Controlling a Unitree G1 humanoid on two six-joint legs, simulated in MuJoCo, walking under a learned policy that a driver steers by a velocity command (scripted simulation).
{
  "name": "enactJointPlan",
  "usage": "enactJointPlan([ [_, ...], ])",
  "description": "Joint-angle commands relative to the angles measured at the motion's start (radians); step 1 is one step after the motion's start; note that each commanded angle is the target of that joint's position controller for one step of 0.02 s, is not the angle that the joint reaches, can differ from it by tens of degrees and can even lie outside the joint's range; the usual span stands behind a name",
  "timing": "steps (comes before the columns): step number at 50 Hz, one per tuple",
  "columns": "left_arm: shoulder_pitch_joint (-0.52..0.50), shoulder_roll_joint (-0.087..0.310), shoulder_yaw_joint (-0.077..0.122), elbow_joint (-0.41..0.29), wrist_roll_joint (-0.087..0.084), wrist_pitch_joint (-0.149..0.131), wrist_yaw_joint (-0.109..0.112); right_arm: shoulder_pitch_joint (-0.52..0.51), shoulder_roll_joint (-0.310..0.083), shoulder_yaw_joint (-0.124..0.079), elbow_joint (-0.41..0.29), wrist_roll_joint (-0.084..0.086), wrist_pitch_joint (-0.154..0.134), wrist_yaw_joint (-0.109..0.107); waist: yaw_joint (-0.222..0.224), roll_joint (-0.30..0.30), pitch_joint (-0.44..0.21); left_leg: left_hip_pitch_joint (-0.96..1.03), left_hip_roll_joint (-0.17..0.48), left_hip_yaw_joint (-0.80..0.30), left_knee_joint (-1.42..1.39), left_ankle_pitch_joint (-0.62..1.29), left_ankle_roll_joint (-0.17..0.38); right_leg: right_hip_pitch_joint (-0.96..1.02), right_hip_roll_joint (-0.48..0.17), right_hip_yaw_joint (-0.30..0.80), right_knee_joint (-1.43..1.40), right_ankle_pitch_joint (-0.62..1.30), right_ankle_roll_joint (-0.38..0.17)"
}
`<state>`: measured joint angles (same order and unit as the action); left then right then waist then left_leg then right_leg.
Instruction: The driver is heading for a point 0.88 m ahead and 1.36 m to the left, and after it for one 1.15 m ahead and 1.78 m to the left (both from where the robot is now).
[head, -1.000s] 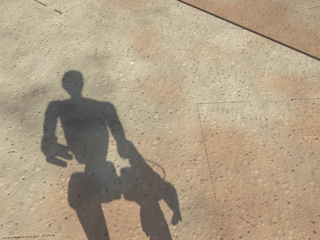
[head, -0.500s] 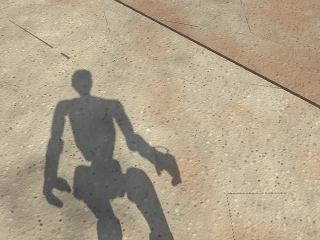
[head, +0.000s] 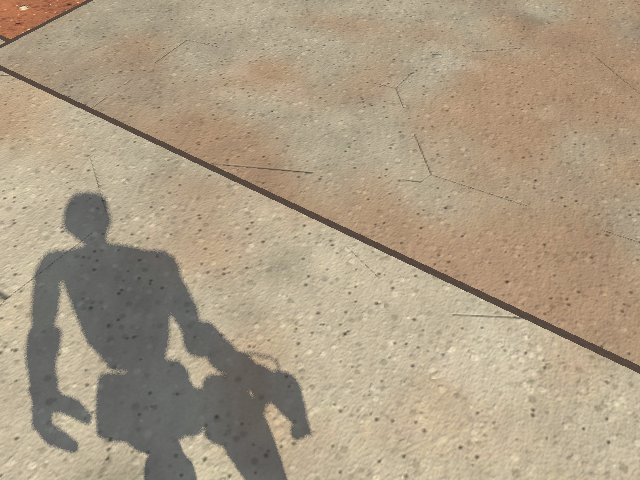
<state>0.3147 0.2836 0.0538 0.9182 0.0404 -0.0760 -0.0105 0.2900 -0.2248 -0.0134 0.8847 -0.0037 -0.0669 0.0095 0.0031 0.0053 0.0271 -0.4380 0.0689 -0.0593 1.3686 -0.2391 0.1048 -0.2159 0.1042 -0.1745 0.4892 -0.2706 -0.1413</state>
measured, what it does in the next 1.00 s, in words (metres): walks ahead, turning left: left foot, then right foot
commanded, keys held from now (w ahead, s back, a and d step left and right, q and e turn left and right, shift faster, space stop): w+q+shift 1.00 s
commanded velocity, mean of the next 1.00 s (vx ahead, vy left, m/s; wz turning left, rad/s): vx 1.00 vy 0.00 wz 0.86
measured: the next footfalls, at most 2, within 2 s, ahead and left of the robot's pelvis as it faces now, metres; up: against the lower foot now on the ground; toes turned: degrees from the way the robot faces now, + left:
left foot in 0.30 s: +0.48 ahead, +0.10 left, +0.00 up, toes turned +17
right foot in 0.70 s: +0.95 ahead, +0.11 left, +0.00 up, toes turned +39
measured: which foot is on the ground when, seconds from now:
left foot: up 0.00-0.28, down 0.30-0.72, up 0.74-1.00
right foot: down 0.00-0.30, up 0.32-0.68, down 0.70-1.00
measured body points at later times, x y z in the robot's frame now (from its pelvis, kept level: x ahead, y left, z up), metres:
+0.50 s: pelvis +0.48 +0.09 +0.00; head +0.49 +0.09 +0.45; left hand +0.62 +0.37 -0.06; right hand +0.54 -0.19 -0.14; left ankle +0.44 +0.08 -0.73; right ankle +0.61 -0.08 -0.64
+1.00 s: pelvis +0.91 +0.26 +0.00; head +0.92 +0.28 +0.45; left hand +0.64 +0.40 -0.12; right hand +1.26 +0.30 -0.04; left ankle +0.92 +0.42 -0.65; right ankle +0.92 +0.08 -0.73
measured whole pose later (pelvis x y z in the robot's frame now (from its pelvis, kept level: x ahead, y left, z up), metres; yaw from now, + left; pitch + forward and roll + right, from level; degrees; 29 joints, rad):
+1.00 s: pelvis +0.91 +0.26 +0.00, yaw +52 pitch +2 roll -3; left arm 0.50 0.33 0.07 0.90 0.03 -0.10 0.00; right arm 0.00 -0.34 -0.05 0.59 -0.03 0.00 0.08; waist 0.07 0.05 0.00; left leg -0.81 0.06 0.03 1.13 -0.09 0.11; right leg 0.05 -0.01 -0.24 0.29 -0.34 0.03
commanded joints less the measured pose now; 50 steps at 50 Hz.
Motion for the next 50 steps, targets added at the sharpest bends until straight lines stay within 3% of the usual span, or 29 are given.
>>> enactJointPlan([
  [1, 0.030, 0.029, 0.004, -0.011, -0.023, -0.054, -0.003, 0.038, -0.055, -0.017, -0.036, -0.009, 0.041, 0.024, -0.046, 0.019, 0.108, -0.168, 0.094, -0.029, -0.061, 0.076, -0.016, -0.024, -0.288, 0.214, -0.370, 0.126, 0.056],
  [2, 0.032, 0.056, 0.010, -0.009, -0.024, -0.063, -0.006, -0.010, -0.043, -0.013, -0.062, -0.008, 0.050, 0.032, -0.043, -0.030, 0.100, -0.195, 0.085, 0.009, -0.113, 0.124, -0.022, -0.023, -0.275, 0.152, -0.397, 0.174, 0.080],
  [5, 0.073, 0.039, 0.003, 0.001, -0.023, -0.075, -0.013, -0.153, -0.037, -0.010, -0.111, 0.008, 0.043, 0.039, -0.006, -0.057, 0.119, -0.234, 0.044, 0.120, -0.300, 0.288, -0.007, 0.037, -0.196, -0.037, -0.389, 0.567, 0.136],
  [8, 0.104, 0.055, -0.005, 0.007, -0.032, -0.070, 0.011, -0.253, -0.039, -0.002, -0.146, 0.004, 0.026, 0.050, 0.011, -0.040, 0.122, -0.203, -0.017, 0.237, -0.545, 0.378, 0.027, 0.155, -0.198, -0.115, -0.381, 0.838, 0.158],
  [10, 0.113, 0.099, -0.002, -0.001, -0.036, -0.062, 0.040, -0.233, -0.067, -0.007, -0.143, -0.005, 0.023, 0.057, -0.019, -0.078, 0.066, -0.106, -0.088, 0.294, -0.656, 0.404, 0.052, 0.262, -0.240, -0.131, -0.293, 1.186, 0.172],
  [12, 0.062, 0.163, 0.016, -0.028, -0.028, -0.036, 0.071, -0.061, -0.131, -0.029, -0.098, -0.003, 0.032, 0.052, -0.129, -0.135, -0.037, 0.082, -0.154, 0.303, -0.668, 0.322, 0.074, 0.315, -0.291, -0.124, -0.084, 1.445, 0.173],
  [14, -0.085, 0.210, 0.038, -0.081, -0.008, 0.000, 0.075, 0.359, -0.228, -0.083, 0.023, -0.004, 0.043, 0.029, -0.342, -0.131, -0.187, 0.481, -0.158, 0.185, -0.678, 0.169, 0.148, 0.160, -0.320, -0.072, 0.443, 1.384, 0.144],
  [15, -0.141, 0.171, 0.039, -0.083, -0.009, 0.009, 0.051, 0.412, -0.253, -0.109, 0.046, 0.014, 0.045, 0.008, -0.358, 0.003, -0.145, 0.577, -0.106, 0.080, -0.785, 0.132, 0.207, -0.009, -0.175, -0.076, 0.878, 0.619, 0.129],
  [16, -0.169, -0.007, -0.012, -0.149, 0.015, -0.013, 0.029, 0.306, -0.281, -0.114, 0.051, 0.016, 0.054, 0.000, -0.207, 0.224, -0.028, 0.611, -0.045, -0.118, -0.677, 0.336, 0.238, -0.388, -0.028, 0.012, 1.203, -0.223, 0.130],
  [17, -0.079, -0.025, -0.031, -0.268, -0.023, -0.039, 0.016, 0.225, -0.334, -0.120, 0.007, -0.018, 0.059, -0.002, -0.093, 0.267, -0.229, 0.804, 0.123, -0.620, -0.925, 0.005, 0.439, -0.650, -0.029, 0.224, 1.285, -0.253, 0.153],
  [18, -0.111, 0.031, -0.038, -0.265, -0.006, -0.067, 0.013, 0.180, -0.268, -0.115, -0.025, -0.029, 0.056, -0.008, -0.095, 0.067, -0.162, 0.727, 0.184, -0.789, -1.143, -0.275, 0.401, -0.705, -0.091, 0.282, 1.170, -0.176, 0.131],
  [19, -0.144, 0.074, -0.029, -0.253, -0.006, -0.073, 0.009, 0.144, -0.204, -0.102, -0.023, -0.030, 0.050, -0.012, -0.052, -0.092, -0.032, 0.549, 0.164, -0.720, -1.185, -0.288, 0.341, -0.668, -0.139, 0.280, 1.053, -0.095, 0.136],
  [20, -0.159, 0.072, -0.030, -0.251, 0.014, -0.063, 0.011, 0.112, -0.193, -0.094, -0.022, -0.021, 0.040, -0.013, -0.004, -0.142, 0.025, 0.400, 0.118, -0.628, -1.184, -0.182, 0.305, -0.604, -0.165, 0.273, 0.976, -0.089, 0.153],
  [21, -0.147, 0.067, -0.036, -0.254, 0.031, -0.039, 0.010, 0.095, -0.200, -0.091, -0.038, -0.012, 0.020, -0.019, 0.027, -0.143, 0.046, 0.284, 0.079, -0.556, -1.181, -0.088, 0.295, -0.538, -0.192, 0.274, 0.903, -0.089, 0.176],
  [23, -0.190, 0.055, -0.047, -0.280, 0.037, 0.002, 0.002, 0.073, -0.191, -0.081, -0.046, 0.000, -0.011, -0.018, 0.049, -0.126, 0.086, 0.081, -0.009, -0.413, -1.217, -0.011, 0.265, -0.424, -0.235, 0.234, 0.710, -0.076, 0.214],
  [27, -0.389, 0.017, -0.071, -0.369, 0.002, 0.007, -0.013, 0.126, -0.221, -0.101, -0.051, 0.008, -0.027, -0.003, -0.048, -0.028, 0.081, 0.058, -0.114, -0.278, -1.205, 0.314, 0.188, -0.288, -0.198, 0.159, 0.288, 0.271, 0.211],
  [31, -0.443, 0.039, -0.066, -0.409, -0.015, -0.001, -0.004, 0.175, -0.241, -0.118, -0.055, 0.009, -0.018, 0.004, -0.107, 0.050, 0.015, 0.283, -0.079, -0.314, -1.114, 0.539, 0.128, -0.229, -0.130, 0.163, 0.066, 0.357, 0.172],
  [33, -0.326, 0.104, -0.039, -0.381, -0.015, -0.008, 0.012, 0.143, -0.273, -0.126, -0.070, 0.005, -0.020, -0.003, -0.047, 0.058, -0.080, 0.345, -0.076, -0.329, -0.944, 0.757, 0.078, -0.041, -0.080, 0.178, 0.013, 0.279, 0.154],
  [34, -0.170, 0.154, -0.015, -0.346, -0.022, -0.014, 0.025, 0.098, -0.313, -0.134, -0.082, -0.002, -0.023, -0.001, 0.051, 0.064, -0.173, 0.334, -0.081, -0.328, -0.757, 0.802, 0.058, 0.125, -0.080, 0.190, 0.023, 0.202, 0.144],
  [35, 0.065, 0.207, 0.012, -0.289, -0.018, -0.016, 0.043, 0.020, -0.309, -0.131, -0.106, -0.009, -0.030, 0.003, 0.188, 0.056, -0.277, 0.210, -0.114, -0.301, -0.502, 0.715, 0.039, 0.374, -0.143, 0.221, 0.063, 0.114, 0.130],
  [36, 0.275, 0.267, 0.035, -0.247, 0.014, -0.018, 0.061, -0.008, -0.148, -0.089, -0.148, -0.017, -0.040, 0.000, 0.231, -0.127, -0.399, 0.019, -0.174, -0.224, -0.147, 0.059, 0.047, 0.604, -0.384, 0.457, 0.063, -0.223, 0.120],
  [37, 0.136, 0.344, 0.051, -0.265, 0.039, -0.015, 0.045, 0.147, -0.076, -0.054, -0.221, 0.048, -0.034, 0.000, 0.052, -0.498, -0.510, -0.250, -0.230, -0.114, 0.074, -0.273, 0.016, 0.700, -0.625, 1.089, -0.199, -0.437, 0.006],
  [38, 0.003, 0.214, 0.043, -0.302, 0.031, -0.005, 0.035, 0.079, -0.165, -0.056, -0.174, 0.011, -0.010, -0.015, 0.062, -0.266, -0.343, -0.349, -0.123, -0.081, 0.117, -0.149, 0.028, 0.553, -0.561, 1.038, -0.239, -0.624, -0.005],
  [39, -0.050, 0.127, 0.020, -0.300, 0.020, 0.000, 0.032, 0.000, -0.193, -0.064, -0.176, -0.010, 0.001, -0.004, 0.067, -0.134, -0.206, -0.354, -0.080, -0.047, 0.063, -0.064, 0.019, 0.413, -0.505, 0.822, -0.222, -0.495, 0.006],
  [40, -0.041, 0.095, 0.014, -0.271, 0.025, 0.001, 0.028, -0.040, -0.188, -0.064, -0.179, -0.020, 0.010, 0.009, 0.060, -0.034, -0.128, -0.331, -0.049, -0.033, 0.030, -0.040, 0.009, 0.303, -0.467, 0.673, -0.224, -0.287, 0.014],
  [41, 0.003, 0.087, 0.009, -0.229, 0.021, -0.003, 0.032, -0.088, -0.164, -0.059, -0.204, -0.034, 0.021, 0.028, 0.054, -0.029, -0.083, -0.327, -0.018, -0.037, 0.008, -0.041, 0.008, 0.236, -0.435, 0.555, -0.232, -0.164, 0.026],
  [44, 0.066, 0.046, -0.001, -0.142, -0.013, -0.032, 0.010, -0.154, -0.093, -0.032, -0.275, -0.034, 0.058, 0.055, 0.008, -0.085, -0.011, -0.378, 0.035, -0.023, -0.016, -0.025, 0.002, 0.158, -0.411, 0.337, -0.281, 0.070, 0.067],
  [47, 0.019, 0.069, 0.003, -0.131, -0.015, -0.054, 0.002, -0.236, -0.100, -0.019, -0.342, -0.031, 0.067, 0.069, -0.035, -0.096, 0.033, -0.358, 0.042, 0.012, -0.138, 0.126, -0.001, 0.079, -0.377, 0.127, -0.343, 0.272, 0.092],
  [50, 0.053, 0.104, 0.007, -0.108, -0.012, -0.059, 0.004, -0.326, -0.103, -0.008, -0.371, -0.027, 0.069, 0.084, -0.025, -0.059, 0.103, -0.300, 0.019, 0.117, -0.372, 0.229, 0.021, 0.079, -0.327, -0.037, -0.377, 0.463, 0.116],
])
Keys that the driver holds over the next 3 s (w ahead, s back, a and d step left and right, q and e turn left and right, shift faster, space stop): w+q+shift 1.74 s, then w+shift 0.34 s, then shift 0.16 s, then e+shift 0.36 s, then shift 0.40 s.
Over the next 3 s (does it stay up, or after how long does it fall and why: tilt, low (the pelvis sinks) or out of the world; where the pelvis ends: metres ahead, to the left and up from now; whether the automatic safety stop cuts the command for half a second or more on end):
stays up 1.02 1.63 0.01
